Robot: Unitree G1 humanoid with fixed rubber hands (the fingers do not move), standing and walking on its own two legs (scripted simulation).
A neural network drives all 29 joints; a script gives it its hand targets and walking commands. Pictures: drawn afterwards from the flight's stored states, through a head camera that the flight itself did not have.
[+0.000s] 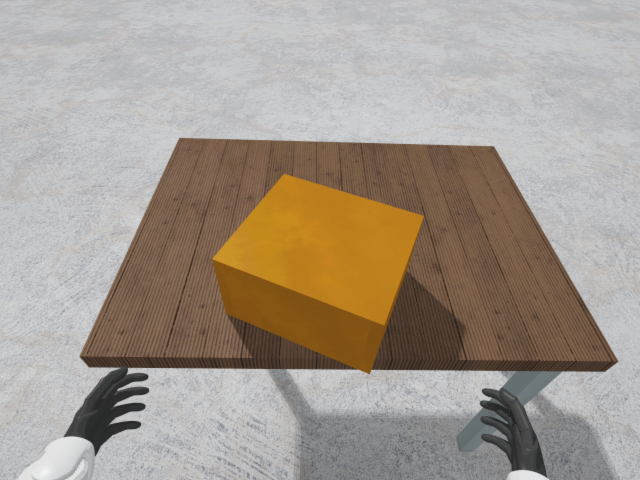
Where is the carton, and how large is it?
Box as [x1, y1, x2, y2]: [212, 174, 423, 373]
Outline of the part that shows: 283,174 212,259 226,313 369,373 402,282 423,216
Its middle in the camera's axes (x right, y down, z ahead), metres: +0.01 +0.05 +0.67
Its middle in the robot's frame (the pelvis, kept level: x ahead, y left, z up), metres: +0.46 -0.01 -0.05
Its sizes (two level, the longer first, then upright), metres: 0.271 0.236 0.150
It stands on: a table, 0.65 m high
